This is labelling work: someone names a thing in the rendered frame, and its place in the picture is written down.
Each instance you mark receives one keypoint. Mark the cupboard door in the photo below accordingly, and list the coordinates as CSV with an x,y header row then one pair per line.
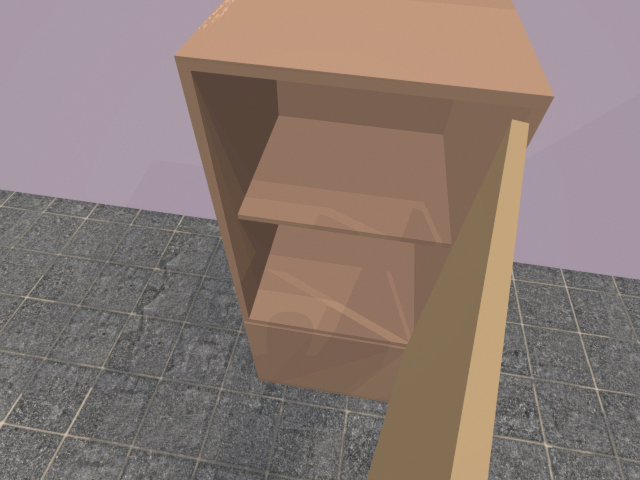
x,y
440,419

